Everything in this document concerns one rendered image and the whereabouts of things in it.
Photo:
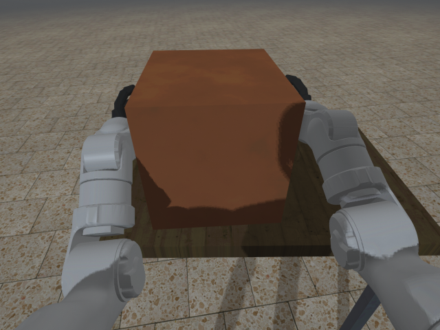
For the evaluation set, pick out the table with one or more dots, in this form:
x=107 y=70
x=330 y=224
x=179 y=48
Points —
x=303 y=231

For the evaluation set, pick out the carton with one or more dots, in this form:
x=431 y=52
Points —
x=215 y=133

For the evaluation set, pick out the robot right upper arm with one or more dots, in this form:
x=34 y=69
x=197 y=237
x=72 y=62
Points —
x=378 y=242

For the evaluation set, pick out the left robot hand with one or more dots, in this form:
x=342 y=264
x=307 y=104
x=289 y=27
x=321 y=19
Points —
x=121 y=101

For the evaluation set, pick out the left robot forearm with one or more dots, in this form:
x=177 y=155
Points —
x=106 y=176

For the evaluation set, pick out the right robot hand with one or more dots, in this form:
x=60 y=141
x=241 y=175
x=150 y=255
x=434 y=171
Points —
x=299 y=86

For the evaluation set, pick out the right robot forearm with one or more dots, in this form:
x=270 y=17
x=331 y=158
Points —
x=350 y=178

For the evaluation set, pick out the robot left upper arm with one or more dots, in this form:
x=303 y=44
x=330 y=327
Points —
x=99 y=278

